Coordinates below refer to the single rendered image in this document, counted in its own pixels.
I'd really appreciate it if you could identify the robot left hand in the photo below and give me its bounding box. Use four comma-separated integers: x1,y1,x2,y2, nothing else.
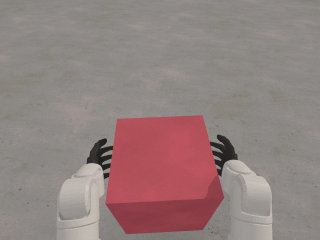
86,138,113,179

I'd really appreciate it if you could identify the robot left forearm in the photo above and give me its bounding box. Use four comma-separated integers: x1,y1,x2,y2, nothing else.
56,163,105,240

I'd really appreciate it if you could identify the carton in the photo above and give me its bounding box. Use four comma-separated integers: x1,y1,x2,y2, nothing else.
105,115,224,234

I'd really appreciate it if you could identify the robot right hand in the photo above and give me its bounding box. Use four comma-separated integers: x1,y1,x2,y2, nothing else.
210,134,238,176

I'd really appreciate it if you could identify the robot right forearm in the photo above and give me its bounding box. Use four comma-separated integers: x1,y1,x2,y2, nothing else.
221,159,273,240

